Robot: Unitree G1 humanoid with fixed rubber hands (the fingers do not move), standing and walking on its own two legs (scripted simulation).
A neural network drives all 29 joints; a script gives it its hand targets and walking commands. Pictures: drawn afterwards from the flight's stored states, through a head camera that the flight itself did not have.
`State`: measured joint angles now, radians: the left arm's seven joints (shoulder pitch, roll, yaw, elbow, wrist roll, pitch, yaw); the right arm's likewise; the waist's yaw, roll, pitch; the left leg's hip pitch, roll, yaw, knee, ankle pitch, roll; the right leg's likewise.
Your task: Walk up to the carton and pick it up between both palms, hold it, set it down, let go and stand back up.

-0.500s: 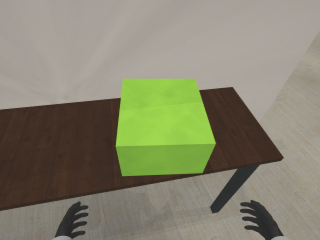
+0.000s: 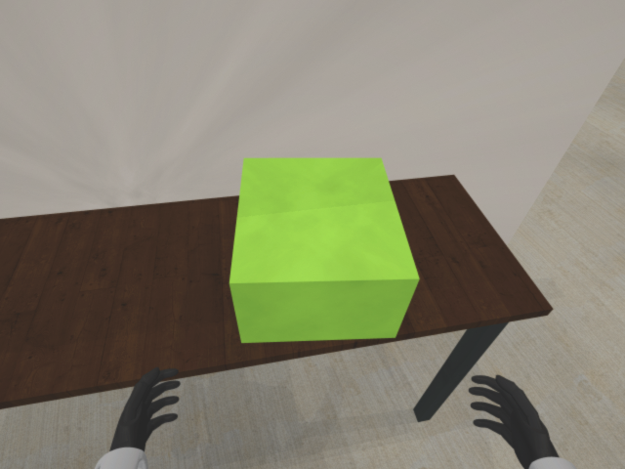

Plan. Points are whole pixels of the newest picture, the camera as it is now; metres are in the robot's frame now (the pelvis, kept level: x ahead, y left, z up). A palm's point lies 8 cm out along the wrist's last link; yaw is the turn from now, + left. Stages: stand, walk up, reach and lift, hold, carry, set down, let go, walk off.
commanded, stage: reach and lift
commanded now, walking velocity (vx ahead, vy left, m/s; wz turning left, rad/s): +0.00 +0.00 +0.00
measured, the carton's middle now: (316, 244) +0.48 +0.02 -0.01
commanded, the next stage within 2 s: none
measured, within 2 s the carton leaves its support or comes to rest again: neither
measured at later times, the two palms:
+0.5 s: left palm (136, 387) +0.22 +0.23 +0.01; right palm (519, 383) +0.24 -0.25 +0.00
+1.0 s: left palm (142, 304) +0.30 +0.24 +0.06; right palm (510, 314) +0.32 -0.24 +0.05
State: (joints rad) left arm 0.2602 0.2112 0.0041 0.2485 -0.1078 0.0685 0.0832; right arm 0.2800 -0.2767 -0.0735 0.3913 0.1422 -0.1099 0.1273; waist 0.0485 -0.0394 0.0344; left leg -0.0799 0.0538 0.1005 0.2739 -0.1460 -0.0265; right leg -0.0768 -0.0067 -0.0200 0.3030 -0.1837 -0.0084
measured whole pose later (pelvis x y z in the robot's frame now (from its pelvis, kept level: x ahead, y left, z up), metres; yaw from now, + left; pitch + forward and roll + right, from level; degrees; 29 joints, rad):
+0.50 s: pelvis +0.02 +0.00 +0.00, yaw +1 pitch +0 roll +0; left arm 0.20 0.21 0.01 0.26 -0.15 -0.17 0.08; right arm 0.17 -0.32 -0.04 0.44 0.30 -0.29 0.11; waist 0.05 -0.01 0.01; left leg -0.11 0.06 0.08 0.31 -0.18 -0.04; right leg -0.09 0.00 -0.04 0.30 -0.21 -0.01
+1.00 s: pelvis +0.01 +0.00 +0.00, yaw +0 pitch +0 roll +0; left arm -0.17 0.22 0.11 0.24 -0.13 0.22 0.04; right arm -0.17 -0.39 -0.01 0.47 0.35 0.00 0.07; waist 0.04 -0.02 0.00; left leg -0.13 0.06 0.09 0.28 -0.15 -0.03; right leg -0.12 0.00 -0.03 0.29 -0.18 -0.01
